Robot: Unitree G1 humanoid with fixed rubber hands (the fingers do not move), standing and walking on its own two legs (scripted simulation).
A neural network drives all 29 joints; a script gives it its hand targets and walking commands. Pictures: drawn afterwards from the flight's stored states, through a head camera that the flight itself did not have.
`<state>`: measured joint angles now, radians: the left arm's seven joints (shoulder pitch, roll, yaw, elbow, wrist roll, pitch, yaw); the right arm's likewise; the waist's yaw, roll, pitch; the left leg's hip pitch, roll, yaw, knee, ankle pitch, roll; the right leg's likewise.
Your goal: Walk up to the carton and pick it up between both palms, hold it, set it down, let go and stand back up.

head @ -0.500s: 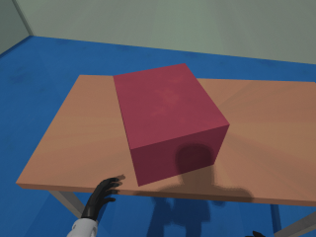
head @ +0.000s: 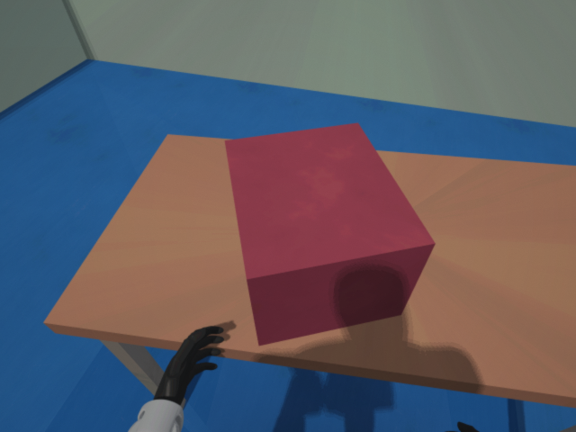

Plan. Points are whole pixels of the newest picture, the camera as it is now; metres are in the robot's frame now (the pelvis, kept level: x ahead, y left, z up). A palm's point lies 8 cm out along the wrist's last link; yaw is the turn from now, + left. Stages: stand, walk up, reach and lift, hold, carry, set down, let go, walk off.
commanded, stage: stand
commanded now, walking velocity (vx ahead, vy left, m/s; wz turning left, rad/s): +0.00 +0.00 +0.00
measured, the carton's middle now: (311, 226) +0.45 -0.03 +0.01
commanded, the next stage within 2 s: none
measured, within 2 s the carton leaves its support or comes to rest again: neither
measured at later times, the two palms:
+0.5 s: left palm (176, 387) +0.21 +0.18 -0.03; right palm out of the picture +0.12 -0.25 -0.10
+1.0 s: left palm (178, 387) +0.21 +0.17 -0.02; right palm out of the picture +0.13 -0.26 -0.10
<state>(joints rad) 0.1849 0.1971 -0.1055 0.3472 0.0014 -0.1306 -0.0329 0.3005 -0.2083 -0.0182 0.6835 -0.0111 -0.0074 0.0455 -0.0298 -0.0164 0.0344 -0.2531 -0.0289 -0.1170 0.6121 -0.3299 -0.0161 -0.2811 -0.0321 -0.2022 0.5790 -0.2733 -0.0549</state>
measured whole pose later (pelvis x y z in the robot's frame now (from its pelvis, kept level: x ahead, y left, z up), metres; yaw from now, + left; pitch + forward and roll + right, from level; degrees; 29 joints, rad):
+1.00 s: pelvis +0.01 -0.02 +0.00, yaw +2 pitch -1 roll +0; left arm 0.21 0.21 -0.11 0.31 0.00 -0.13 -0.05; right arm 0.25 -0.24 -0.01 0.70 -0.02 0.00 0.05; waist -0.01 -0.01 0.03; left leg -0.25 -0.03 -0.16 0.63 -0.35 -0.04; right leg -0.26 -0.03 -0.25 0.60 -0.32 -0.07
